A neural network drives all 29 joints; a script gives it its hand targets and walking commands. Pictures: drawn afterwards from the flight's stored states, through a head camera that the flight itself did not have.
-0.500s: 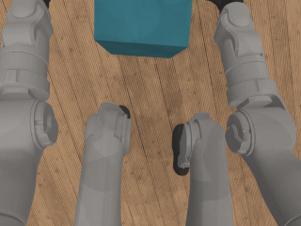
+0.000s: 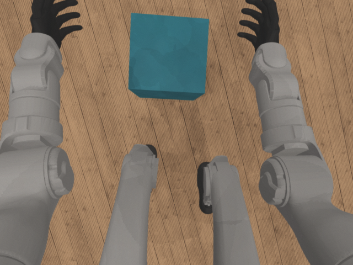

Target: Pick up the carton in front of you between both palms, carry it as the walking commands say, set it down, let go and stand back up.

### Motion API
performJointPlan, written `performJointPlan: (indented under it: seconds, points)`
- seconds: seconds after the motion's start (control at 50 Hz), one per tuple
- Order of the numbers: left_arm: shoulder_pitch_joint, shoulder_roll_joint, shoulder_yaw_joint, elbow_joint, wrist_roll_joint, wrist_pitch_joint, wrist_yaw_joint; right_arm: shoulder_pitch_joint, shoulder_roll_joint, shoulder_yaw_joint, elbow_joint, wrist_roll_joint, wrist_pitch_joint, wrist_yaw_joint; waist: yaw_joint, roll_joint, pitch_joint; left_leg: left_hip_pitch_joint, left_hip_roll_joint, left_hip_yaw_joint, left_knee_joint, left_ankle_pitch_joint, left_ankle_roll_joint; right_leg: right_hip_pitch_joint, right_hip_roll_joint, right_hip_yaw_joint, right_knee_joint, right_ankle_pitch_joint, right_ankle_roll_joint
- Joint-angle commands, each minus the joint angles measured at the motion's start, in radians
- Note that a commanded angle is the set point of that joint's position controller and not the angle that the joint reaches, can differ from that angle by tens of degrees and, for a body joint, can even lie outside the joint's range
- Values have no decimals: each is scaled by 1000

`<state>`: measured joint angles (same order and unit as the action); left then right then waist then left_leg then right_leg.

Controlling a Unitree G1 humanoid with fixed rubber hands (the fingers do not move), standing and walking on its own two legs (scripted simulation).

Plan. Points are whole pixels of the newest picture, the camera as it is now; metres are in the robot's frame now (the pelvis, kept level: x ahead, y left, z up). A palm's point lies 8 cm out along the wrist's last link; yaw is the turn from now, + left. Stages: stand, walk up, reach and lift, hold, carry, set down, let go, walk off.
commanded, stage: set down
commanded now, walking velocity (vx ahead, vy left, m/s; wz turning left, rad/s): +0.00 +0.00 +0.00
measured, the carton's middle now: (168, 65) +0.54 +0.08 -0.42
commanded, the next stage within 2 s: let go in 0.24 s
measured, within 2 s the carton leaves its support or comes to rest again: neither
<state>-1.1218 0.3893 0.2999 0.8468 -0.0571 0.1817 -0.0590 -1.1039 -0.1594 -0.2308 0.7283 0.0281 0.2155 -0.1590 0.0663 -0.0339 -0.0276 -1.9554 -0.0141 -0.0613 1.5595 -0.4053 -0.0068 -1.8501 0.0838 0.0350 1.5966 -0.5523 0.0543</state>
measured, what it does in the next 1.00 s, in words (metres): rises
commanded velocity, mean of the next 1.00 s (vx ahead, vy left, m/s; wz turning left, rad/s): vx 0.00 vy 0.00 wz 0.00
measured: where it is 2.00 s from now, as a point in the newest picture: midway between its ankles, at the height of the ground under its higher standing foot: (176, 188)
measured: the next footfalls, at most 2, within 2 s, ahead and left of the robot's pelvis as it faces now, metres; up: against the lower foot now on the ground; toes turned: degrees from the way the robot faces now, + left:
none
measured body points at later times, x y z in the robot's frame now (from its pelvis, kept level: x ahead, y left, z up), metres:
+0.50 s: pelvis +0.04 +0.01 +0.13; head +0.31 +0.06 +0.49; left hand +0.45 +0.30 +0.01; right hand +0.49 -0.12 +0.01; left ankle +0.11 +0.12 -0.51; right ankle +0.07 -0.13 -0.51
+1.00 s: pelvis +0.10 +0.00 +0.22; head +0.20 +0.01 +0.66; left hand +0.29 +0.25 +0.13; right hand +0.34 -0.21 +0.13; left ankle +0.11 +0.12 -0.51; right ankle +0.07 -0.13 -0.51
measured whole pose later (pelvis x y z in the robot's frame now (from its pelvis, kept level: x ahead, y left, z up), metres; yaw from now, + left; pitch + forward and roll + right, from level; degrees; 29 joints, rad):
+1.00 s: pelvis +0.10 +0.00 +0.22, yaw +4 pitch +13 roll +0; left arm 0.08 0.21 0.08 0.49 -0.01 -0.01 -0.06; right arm 0.06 -0.17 -0.09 0.51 -0.03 -0.01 0.02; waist 0.02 0.00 -0.01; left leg -0.56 -0.02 -0.05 0.54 -0.22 0.00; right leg -0.47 0.02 0.07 0.55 -0.32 0.01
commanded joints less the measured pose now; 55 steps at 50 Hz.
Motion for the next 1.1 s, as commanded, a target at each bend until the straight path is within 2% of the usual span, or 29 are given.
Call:
performJointPlan:
  seconds: [0.0,0.26,0.32,0.4,0.52,0.66,0.78,0.98,1.08]
  points:
    - [-206,129,25,-110,16,-20,-12,-199,-73,-16,-110,-14,-21,8,32,57,-1067,917,-44,117,-168,412,-24,341,58,-130,-236,224,8]
    - [-114,71,65,-69,102,-60,-31,-93,-42,-48,-68,-67,-60,51,24,55,-968,1110,-36,86,-427,462,-17,498,33,-102,-511,281,13]
    - [-26,61,64,-92,138,-61,-35,2,-27,-48,-87,-105,-61,53,20,53,-1002,1201,-36,83,-480,496,-15,580,32,-100,-567,318,16]
    - [153,42,34,-178,174,-54,-43,187,-13,-33,-161,-151,-60,55,17,67,-1013,1368,-31,72,-551,547,-7,665,32,-102,-643,352,13]
    - [392,4,-35,-332,139,-78,-44,408,-22,13,-284,-130,-96,81,7,96,-892,1591,-14,26,-652,617,-3,720,19,-88,-750,351,1]
    - [695,-58,-105,-349,82,-136,-35,690,-30,51,-241,-94,-164,125,-22,99,-697,1701,6,-9,-760,652,-13,828,-3,-70,-859,357,-12]
    - [940,-77,-140,-378,66,-182,-14,917,-51,79,-242,-82,-211,156,-33,95,-552,1775,8,-11,-865,649,-15,1028,-17,-55,-970,395,-23]
    - [1255,-89,-210,-472,42,-212,0,1204,-96,135,-327,-53,-248,187,-46,30,-271,1867,-21,43,-1064,544,-16,1463,-40,-19,-1163,511,-24]
    - [1308,-82,-224,-489,43,-182,-4,1271,-108,162,-358,-43,-224,201,-61,-17,-104,1918,-47,62,-1134,456,-13,1545,-58,-9,-1243,508,-21]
